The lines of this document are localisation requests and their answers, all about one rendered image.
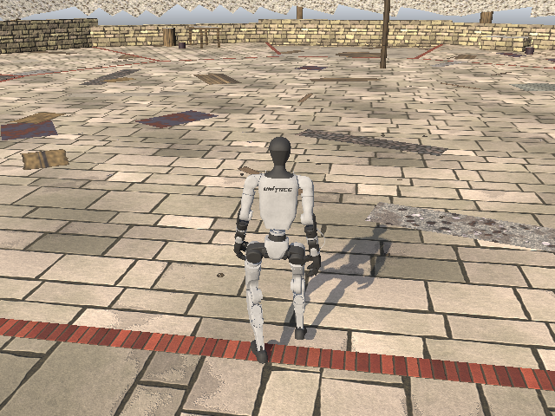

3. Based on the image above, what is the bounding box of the left robot hand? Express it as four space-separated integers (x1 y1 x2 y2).
234 241 248 260

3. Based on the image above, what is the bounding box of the robot right upper arm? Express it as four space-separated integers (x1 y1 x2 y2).
297 175 314 225

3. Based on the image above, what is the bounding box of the right robot hand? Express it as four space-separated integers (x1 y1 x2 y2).
301 254 321 277

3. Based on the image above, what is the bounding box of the robot left foot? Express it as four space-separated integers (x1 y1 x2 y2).
251 340 268 364

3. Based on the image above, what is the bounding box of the robot right forearm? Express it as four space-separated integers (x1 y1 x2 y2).
304 213 320 257

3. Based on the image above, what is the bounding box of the robot left forearm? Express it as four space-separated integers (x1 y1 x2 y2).
235 208 249 244

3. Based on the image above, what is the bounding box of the robot left upper arm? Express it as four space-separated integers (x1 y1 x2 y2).
239 173 262 221

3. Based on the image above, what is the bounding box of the robot right foot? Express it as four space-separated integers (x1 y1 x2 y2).
295 326 307 340

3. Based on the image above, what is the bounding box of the robot foot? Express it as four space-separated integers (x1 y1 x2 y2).
295 326 307 340
251 340 268 364

